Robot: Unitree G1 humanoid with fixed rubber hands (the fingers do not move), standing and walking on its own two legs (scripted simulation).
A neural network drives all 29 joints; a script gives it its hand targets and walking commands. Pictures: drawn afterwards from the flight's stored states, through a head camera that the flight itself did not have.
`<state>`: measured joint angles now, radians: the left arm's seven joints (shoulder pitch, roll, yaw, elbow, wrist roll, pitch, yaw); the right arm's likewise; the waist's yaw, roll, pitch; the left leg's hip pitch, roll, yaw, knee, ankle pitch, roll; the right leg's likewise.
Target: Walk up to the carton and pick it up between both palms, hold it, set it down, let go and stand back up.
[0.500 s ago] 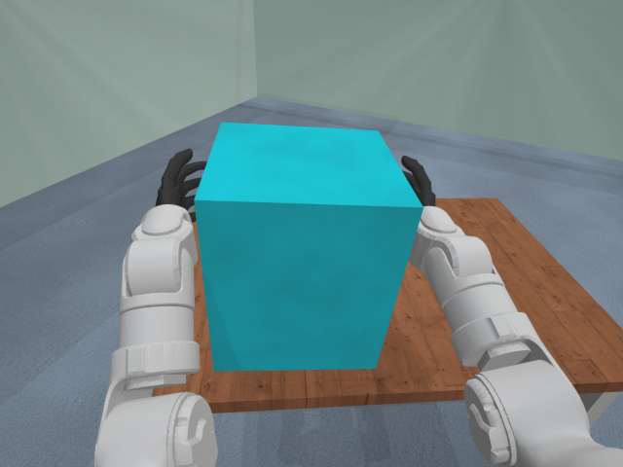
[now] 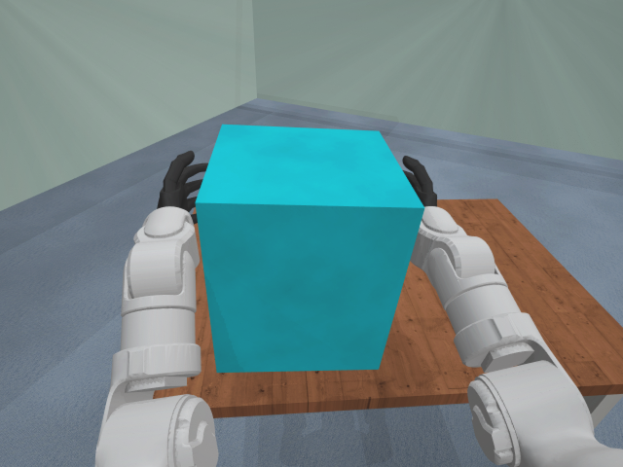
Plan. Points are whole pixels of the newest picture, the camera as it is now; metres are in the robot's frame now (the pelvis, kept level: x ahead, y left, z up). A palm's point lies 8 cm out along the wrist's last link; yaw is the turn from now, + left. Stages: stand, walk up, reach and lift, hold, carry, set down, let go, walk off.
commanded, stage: hold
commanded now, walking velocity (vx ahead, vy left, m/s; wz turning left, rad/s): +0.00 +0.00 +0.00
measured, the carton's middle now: (300, 247) +0.37 -0.01 +0.18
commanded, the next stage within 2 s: none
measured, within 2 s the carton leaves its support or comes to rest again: neither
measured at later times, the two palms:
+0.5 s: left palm (178, 212) +0.37 +0.14 +0.24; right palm (421, 215) +0.37 -0.16 +0.22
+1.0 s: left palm (173, 212) +0.37 +0.14 +0.24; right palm (419, 214) +0.36 -0.16 +0.23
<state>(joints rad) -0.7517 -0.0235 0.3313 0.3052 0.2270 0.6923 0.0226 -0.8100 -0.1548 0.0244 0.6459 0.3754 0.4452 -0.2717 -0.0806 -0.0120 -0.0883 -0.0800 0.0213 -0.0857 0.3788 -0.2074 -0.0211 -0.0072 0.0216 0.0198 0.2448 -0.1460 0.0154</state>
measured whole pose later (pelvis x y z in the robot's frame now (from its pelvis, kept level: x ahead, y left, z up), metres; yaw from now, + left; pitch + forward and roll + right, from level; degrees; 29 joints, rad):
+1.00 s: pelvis +0.00 +0.00 +0.00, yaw +0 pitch -5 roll -1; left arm -0.77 -0.02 0.33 0.31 0.24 0.71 0.02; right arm -0.82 -0.14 -0.01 0.67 0.36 0.44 -0.26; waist -0.08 -0.02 -0.09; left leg -0.08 0.02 -0.08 0.38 -0.20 -0.02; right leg -0.02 0.02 0.02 0.26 -0.15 0.02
